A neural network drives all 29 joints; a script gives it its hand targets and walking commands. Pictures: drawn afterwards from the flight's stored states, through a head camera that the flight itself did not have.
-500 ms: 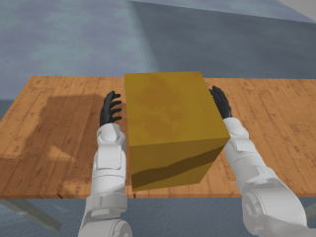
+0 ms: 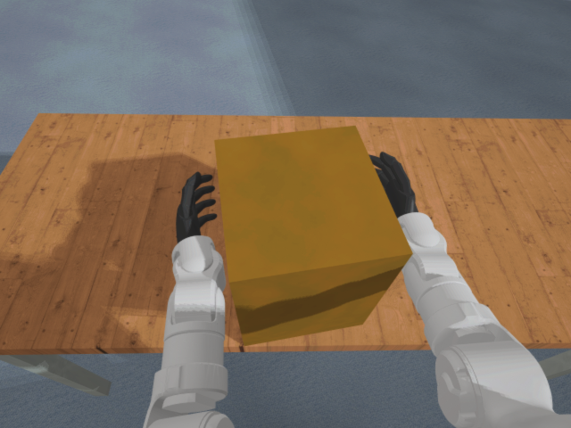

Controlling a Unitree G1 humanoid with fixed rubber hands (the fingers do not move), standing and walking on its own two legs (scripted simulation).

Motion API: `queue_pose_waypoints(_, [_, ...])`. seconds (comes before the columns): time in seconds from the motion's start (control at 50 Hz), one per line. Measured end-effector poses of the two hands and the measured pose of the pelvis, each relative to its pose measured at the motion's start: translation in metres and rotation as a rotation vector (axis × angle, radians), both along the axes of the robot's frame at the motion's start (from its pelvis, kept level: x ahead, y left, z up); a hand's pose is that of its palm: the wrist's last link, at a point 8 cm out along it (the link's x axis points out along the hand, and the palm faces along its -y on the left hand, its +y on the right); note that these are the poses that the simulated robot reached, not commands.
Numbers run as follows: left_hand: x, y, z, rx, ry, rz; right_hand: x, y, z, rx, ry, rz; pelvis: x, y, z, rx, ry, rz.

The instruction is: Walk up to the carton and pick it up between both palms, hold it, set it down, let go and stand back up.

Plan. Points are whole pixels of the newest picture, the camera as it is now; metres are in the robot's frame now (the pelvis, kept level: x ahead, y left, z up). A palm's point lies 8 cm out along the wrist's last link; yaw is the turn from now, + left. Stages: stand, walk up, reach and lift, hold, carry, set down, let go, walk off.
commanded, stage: set down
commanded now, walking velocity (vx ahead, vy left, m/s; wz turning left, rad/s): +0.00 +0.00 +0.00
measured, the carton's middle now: (296, 242) +0.38 +0.00 +0.01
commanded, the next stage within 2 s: none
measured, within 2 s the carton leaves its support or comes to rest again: rests again in 0.62 s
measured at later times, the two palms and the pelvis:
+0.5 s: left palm (199, 229) +0.37 +0.13 +0.07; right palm (407, 207) +0.40 -0.16 +0.07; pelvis -0.01 +0.00 +0.00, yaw +0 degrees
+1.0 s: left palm (209, 227) +0.39 +0.12 +0.05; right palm (426, 201) +0.41 -0.19 +0.07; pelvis -0.01 +0.00 +0.00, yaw -4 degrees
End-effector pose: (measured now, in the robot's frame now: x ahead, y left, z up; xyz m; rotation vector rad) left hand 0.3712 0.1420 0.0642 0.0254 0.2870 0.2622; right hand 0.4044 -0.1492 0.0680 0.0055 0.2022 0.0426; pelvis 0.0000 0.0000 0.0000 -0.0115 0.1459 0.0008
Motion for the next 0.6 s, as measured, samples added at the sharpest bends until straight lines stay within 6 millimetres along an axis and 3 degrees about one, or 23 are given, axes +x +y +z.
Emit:
queue_pose_waypoints(0.42, [-0.001, -0.007, 0.003, 0.001, -0.033, -0.019, -0.007, -0.008, 0.003, 0.001, -0.020, -0.018, -0.006, -0.001, 0.000, 0.000, 0.000, -0.001])
queue_pose_waypoints(0.6, [0.009, -0.012, 0.001, -0.090, -0.042, 0.019, 0.007, -0.017, 0.008, -0.119, 0.001, 0.039, -0.005, 0.000, -0.001, 0.001, 0.047, -0.026])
